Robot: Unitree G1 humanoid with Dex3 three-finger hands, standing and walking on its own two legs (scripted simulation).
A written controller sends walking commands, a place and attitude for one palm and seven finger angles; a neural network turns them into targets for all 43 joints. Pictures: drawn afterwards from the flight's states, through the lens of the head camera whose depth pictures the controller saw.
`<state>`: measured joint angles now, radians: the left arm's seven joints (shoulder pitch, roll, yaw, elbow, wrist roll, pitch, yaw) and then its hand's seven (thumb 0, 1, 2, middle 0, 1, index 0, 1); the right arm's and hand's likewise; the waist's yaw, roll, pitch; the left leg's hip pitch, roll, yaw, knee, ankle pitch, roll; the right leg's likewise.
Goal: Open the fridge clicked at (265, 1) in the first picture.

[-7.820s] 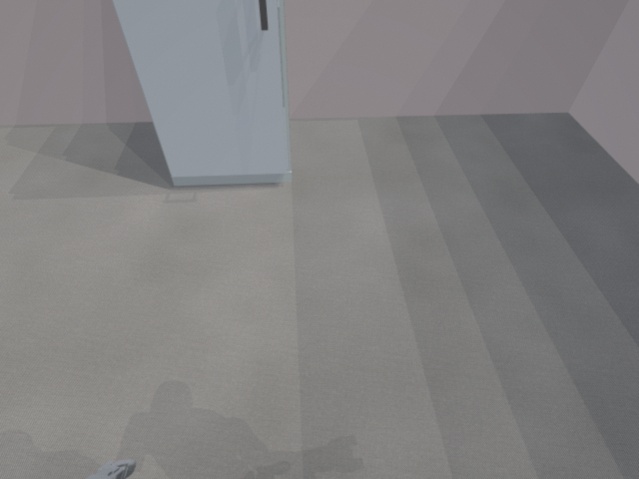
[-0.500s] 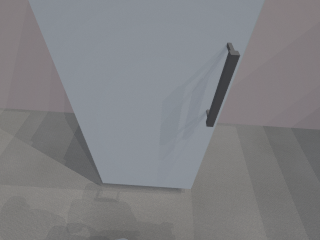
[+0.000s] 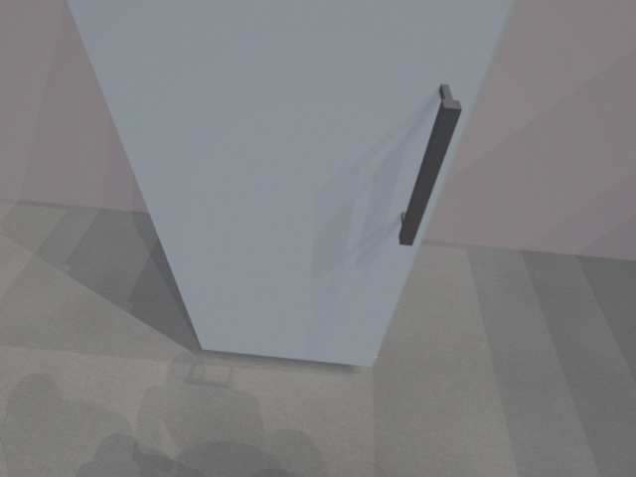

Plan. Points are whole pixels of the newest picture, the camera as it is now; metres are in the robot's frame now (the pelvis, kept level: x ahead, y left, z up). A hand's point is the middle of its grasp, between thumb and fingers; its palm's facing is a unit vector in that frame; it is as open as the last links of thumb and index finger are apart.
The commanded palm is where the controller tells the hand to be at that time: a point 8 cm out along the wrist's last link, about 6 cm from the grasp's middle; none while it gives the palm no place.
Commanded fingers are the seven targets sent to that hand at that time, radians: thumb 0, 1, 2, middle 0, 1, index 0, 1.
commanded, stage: come to a stop and stand still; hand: right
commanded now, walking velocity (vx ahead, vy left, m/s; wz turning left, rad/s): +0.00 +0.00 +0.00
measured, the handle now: (423, 174) +0.53 -0.12 +0.11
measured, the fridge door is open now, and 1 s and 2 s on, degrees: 0 0 0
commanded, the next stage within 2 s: look again from close up in 0.72 s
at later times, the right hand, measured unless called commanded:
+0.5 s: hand out of the picture +0.07 -0.21 -0.17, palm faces +0.00 +0.98 -0.22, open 7.3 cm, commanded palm none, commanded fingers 0.00 -0.90 -0.90 0.20 0.30 0.20 0.30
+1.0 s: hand out of the picture +0.04 -0.19 -0.17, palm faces +0.00 +0.98 -0.19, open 7.4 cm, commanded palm none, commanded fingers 0.00 -0.90 -0.90 0.20 0.30 0.20 0.30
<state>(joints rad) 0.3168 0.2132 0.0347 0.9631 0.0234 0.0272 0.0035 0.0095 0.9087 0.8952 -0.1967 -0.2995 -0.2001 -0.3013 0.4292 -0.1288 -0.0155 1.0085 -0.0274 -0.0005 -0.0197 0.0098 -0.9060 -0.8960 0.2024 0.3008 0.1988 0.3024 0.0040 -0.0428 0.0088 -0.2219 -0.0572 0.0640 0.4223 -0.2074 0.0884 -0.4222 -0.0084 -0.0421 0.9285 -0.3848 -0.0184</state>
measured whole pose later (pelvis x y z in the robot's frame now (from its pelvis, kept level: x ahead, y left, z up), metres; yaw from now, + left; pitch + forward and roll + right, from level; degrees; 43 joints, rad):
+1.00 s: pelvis +0.04 -0.02 +0.00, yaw +1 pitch -1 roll +0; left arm 0.27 0.15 -0.02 1.13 0.01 -0.02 0.04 0.01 0.91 0.90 -0.20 -0.30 -0.20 -0.30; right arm 0.30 -0.15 0.02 1.10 -0.01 -0.01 -0.04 0.01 -0.91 -0.90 0.20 0.30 0.20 0.30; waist 0.00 0.00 0.03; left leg -0.13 -0.02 0.04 0.42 -0.27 0.04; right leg -0.11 0.01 -0.07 0.39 -0.25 -0.02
